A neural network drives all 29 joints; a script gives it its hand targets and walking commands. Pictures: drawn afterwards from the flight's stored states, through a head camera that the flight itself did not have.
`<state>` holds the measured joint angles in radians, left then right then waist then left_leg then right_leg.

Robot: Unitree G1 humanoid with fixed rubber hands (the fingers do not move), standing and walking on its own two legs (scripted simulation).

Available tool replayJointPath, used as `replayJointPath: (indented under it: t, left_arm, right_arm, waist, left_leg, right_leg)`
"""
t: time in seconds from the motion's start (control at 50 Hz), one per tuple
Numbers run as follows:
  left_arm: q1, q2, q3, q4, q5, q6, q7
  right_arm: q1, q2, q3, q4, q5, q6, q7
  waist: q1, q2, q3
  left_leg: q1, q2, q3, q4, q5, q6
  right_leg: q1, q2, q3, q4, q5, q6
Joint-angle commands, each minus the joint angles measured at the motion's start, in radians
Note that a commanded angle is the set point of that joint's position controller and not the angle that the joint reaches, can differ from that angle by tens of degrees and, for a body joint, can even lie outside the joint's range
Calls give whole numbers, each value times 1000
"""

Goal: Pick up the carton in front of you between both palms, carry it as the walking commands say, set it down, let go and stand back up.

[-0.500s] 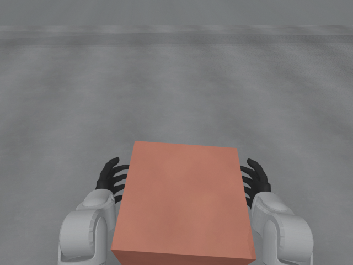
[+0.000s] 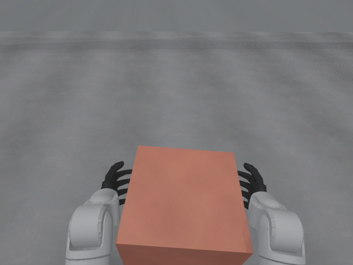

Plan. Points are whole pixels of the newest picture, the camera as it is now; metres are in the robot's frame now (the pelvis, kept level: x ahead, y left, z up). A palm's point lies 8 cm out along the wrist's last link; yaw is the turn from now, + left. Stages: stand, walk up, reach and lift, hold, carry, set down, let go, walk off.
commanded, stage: carry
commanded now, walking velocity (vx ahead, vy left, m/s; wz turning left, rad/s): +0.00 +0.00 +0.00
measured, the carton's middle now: (180, 218) +0.24 +0.00 +0.01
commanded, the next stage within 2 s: hold in 0.60 s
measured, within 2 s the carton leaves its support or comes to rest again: neither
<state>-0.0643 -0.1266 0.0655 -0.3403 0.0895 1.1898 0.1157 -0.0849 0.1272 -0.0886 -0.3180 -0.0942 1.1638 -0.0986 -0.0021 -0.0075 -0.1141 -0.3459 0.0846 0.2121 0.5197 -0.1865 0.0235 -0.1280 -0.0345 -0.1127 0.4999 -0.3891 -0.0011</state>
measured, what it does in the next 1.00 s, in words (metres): stands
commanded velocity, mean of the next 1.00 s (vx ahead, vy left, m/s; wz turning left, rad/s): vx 0.00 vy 0.00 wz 0.00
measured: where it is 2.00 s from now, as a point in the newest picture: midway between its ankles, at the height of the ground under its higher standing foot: outside the picture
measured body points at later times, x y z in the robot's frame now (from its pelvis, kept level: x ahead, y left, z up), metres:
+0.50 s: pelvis -0.02 +0.00 +0.00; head -0.03 +0.01 +0.45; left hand +0.28 +0.15 +0.02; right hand +0.28 -0.15 +0.03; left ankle +0.06 +0.11 -0.73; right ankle -0.08 -0.10 -0.73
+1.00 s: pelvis -0.04 +0.00 +0.01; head -0.05 +0.02 +0.46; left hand +0.27 +0.14 +0.03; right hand +0.26 -0.16 +0.04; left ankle +0.05 +0.12 -0.73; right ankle -0.08 -0.11 -0.73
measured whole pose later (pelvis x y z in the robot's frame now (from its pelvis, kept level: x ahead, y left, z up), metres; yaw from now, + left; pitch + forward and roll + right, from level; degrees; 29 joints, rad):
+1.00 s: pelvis -0.04 +0.00 +0.01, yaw -2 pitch -7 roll +0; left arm -0.22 -0.14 0.17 0.16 0.26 0.71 0.03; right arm -0.26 0.15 -0.23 0.26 -0.24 0.63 0.00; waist 0.00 -0.06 0.08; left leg -0.15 0.03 0.08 0.32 -0.05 0.00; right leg 0.01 0.01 0.02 0.39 -0.29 -0.02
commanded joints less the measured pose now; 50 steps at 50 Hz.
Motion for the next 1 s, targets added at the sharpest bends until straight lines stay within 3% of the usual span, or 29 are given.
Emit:
replayJointPath:
  t: [0.0,0.2,0.44,0.58,0.6,0.62,0.64,0.68,0.72,0.74,0.78,0.84,0.98]
  left_arm:
    - [-465,-732,-582,-33,-235,-70,-166]
    - [-508,-754,-513,150,-157,-232,-221]
    - [-633,-809,-402,442,-70,-502,-293]
    - [-671,-879,-448,454,-89,-556,-313]
    - [-548,-902,-438,416,-94,-552,-315]
    - [-571,-880,-463,381,-91,-560,-306]
    - [-556,-870,-467,357,-90,-549,-300]
    - [-578,-881,-489,353,-97,-529,-296]
    - [-536,-836,-451,363,-72,-526,-286]
    - [-543,-838,-446,373,-67,-523,-282]
    - [-567,-847,-447,383,-59,-521,-283]
    - [-580,-853,-433,395,-51,-528,-283]
    - [-622,-864,-423,426,-44,-530,-296]
  right_arm:
    - [-416,752,596,-4,243,-41,157]
    - [-453,777,526,179,162,-206,208]
    - [-581,827,403,484,70,-475,290]
    - [-608,894,446,497,83,-528,310]
    - [-505,927,416,498,74,-540,314]
    - [-516,920,431,458,63,-554,304]
    - [-485,878,413,474,46,-547,297]
    - [-492,881,396,462,55,-534,287]
    - [-467,851,383,485,44,-528,280]
    - [-486,841,377,503,45,-525,286]
    - [-530,865,384,501,49,-527,296]
    - [-565,872,388,513,56,-540,303]
    - [-595,883,366,555,43,-554,307]
  waist:
    - [0,0,-111]
    - [-3,6,-151]
    - [-3,14,-191]
    - [-1,16,-235]
    - [17,-114,-151]
    - [-13,-94,-213]
    - [4,-39,-218]
    - [-22,-23,-182]
    - [-1,-22,-132]
    - [3,19,-138]
    - [5,-10,-97]
    - [16,-19,-86]
    - [1,-34,-37]
  left_leg:
    - [180,92,-125,-64,142,0]
    - [187,96,-128,-71,151,1]
    - [194,102,-128,-58,198,4]
    - [210,104,-125,-37,260,9]
    - [562,-182,-271,-44,444,28]
    - [681,-155,-304,-43,567,20]
    - [637,-144,-294,-80,488,7]
    - [655,-153,-299,-85,551,-6]
    - [661,-161,-292,-102,503,-8]
    - [637,-163,-283,-129,407,-14]
    - [654,-166,-276,-131,357,-9]
    - [689,-167,-278,-119,352,-6]
    - [725,-164,-274,-111,252,-8]
  right_leg:
    - [-133,-110,84,-116,208,-19]
    - [-134,-105,88,-108,181,-24]
    - [-117,-102,90,-85,195,-26]
    - [-95,-101,87,-57,256,-27]
    - [-205,79,239,-146,538,-28]
    - [-244,95,240,-129,621,-20]
    - [-150,92,239,-157,525,-33]
    - [-149,109,238,-172,555,-23]
    - [-151,102,246,-204,527,-18]
    - [-103,101,243,-208,458,-24]
    - [-165,98,243,-234,374,-26]
    - [-216,87,251,-247,351,-32]
    - [-323,65,262,-276,200,-62]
